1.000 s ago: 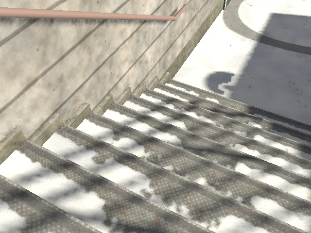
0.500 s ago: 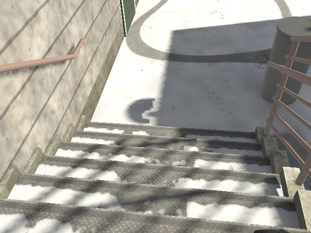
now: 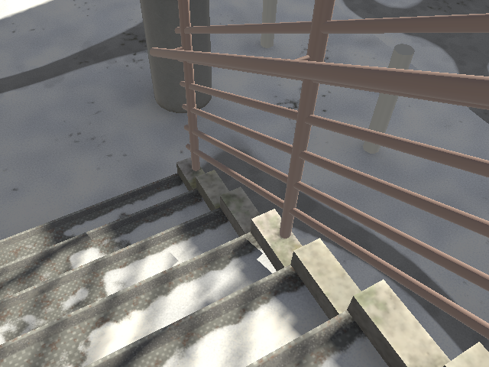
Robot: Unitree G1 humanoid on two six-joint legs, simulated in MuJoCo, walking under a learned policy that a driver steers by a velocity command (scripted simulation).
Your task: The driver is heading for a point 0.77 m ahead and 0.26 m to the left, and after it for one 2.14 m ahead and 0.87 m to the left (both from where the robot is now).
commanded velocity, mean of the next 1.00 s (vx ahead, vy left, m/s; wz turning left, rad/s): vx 1.00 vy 0.00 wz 0.62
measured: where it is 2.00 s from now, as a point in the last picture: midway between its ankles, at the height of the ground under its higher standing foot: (116, 223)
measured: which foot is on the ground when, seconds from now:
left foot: up 0.00-0.30, down 0.32-0.68, up 0.70-1.00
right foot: down 0.00-0.32, up 0.34-0.68, down 0.70-1.00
